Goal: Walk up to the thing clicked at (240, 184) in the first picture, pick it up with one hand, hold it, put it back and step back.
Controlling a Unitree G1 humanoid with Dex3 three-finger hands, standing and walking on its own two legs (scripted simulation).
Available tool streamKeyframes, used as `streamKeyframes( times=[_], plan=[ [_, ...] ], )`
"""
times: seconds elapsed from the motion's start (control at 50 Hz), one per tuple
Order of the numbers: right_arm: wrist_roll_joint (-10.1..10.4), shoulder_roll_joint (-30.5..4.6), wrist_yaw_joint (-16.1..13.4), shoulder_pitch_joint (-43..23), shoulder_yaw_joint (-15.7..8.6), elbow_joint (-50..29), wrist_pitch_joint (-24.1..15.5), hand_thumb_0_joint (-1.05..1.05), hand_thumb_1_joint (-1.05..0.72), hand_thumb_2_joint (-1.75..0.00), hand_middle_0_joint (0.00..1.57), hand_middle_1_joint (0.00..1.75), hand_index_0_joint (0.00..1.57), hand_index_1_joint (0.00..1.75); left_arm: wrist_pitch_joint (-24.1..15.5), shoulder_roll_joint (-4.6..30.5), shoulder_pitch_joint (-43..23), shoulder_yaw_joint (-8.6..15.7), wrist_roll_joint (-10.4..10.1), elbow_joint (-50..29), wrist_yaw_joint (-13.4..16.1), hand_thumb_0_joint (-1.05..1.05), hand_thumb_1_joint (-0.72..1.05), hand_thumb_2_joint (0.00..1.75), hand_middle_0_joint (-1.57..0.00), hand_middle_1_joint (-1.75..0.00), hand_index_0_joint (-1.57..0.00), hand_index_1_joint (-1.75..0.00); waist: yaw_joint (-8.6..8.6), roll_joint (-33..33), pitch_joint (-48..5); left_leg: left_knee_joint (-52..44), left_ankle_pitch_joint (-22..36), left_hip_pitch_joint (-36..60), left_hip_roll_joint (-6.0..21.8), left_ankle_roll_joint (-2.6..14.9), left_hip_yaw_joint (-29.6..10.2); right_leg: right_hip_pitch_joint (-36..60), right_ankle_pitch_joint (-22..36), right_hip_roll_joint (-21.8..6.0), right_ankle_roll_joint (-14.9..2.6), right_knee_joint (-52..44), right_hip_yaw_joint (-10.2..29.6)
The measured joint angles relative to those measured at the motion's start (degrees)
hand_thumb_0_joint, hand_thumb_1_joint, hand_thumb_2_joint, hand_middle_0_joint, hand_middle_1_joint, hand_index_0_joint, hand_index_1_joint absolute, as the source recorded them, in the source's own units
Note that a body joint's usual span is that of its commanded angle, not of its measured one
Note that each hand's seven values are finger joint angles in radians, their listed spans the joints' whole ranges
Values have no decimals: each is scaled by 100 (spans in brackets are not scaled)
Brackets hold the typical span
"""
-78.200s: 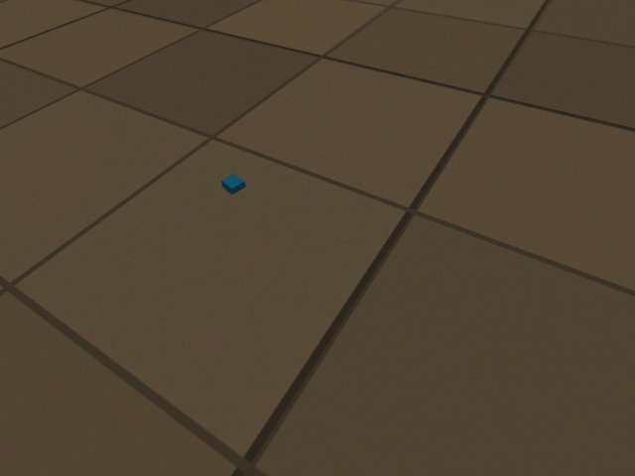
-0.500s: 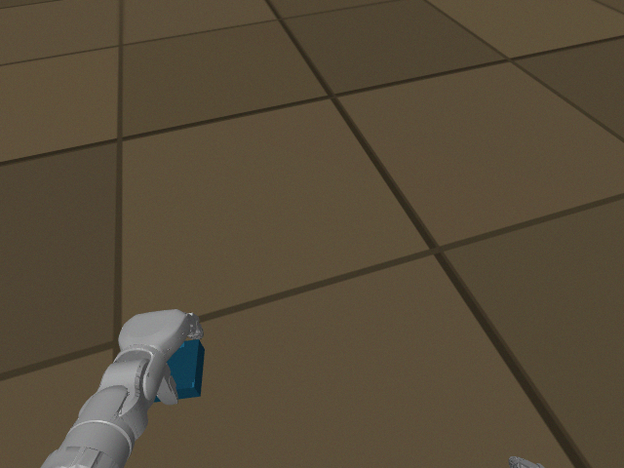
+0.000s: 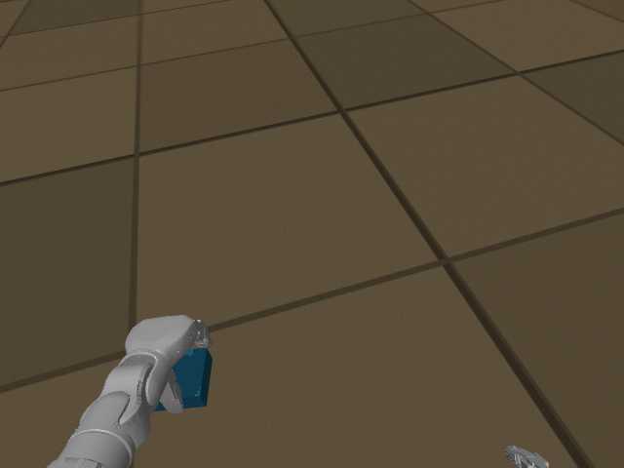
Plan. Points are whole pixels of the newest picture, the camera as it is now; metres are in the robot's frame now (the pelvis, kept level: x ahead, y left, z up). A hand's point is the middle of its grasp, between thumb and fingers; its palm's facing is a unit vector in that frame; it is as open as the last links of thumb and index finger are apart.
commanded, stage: hold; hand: left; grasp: from above
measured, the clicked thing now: (177, 379) +0.30 +0.23 -0.10
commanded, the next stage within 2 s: crouch in 1.10 s
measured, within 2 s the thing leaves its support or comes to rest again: neither
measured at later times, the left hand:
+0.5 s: hand (170, 372) +0.28 +0.22 -0.03, palm faces -0.46 -0.04 -0.89, open 9.8 cm
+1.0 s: hand (168, 370) +0.29 +0.22 -0.03, palm faces -0.46 -0.05 -0.89, open 9.8 cm
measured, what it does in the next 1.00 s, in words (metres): stands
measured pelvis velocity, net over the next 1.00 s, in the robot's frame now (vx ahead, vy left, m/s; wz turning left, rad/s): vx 0.00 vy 0.00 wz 0.00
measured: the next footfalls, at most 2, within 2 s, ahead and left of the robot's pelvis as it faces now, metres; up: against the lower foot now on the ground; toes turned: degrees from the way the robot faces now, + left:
none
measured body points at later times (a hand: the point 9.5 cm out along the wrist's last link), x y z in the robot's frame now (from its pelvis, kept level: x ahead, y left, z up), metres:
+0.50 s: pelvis -0.01 +0.00 +0.01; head +0.00 -0.02 +0.46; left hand +0.30 +0.22 +0.02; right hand +0.13 -0.26 -0.11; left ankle +0.01 +0.11 -0.73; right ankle +0.00 -0.13 -0.73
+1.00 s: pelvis +0.00 +0.00 +0.01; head +0.01 -0.02 +0.46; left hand +0.31 +0.22 +0.02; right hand +0.14 -0.26 -0.11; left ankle +0.01 +0.11 -0.73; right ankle +0.00 -0.13 -0.73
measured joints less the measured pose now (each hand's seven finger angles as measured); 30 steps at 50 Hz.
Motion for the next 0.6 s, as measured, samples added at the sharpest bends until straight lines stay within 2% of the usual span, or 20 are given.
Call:
streamKeyframes(
  times=[0.6],
  plan=[
    [43, 0, -77, -249, 78, -47, 37, 1, -90, -89, 20, 30, 20, 30, -16, 41, 111, -31, -80, -407, -263, 0, 14, 9, -81, -25, -85, -19, 85, 39, 145, -490, 289, 455, -6, -21, 4, 412, 245, -4, -25, -403, 4]
  ],
)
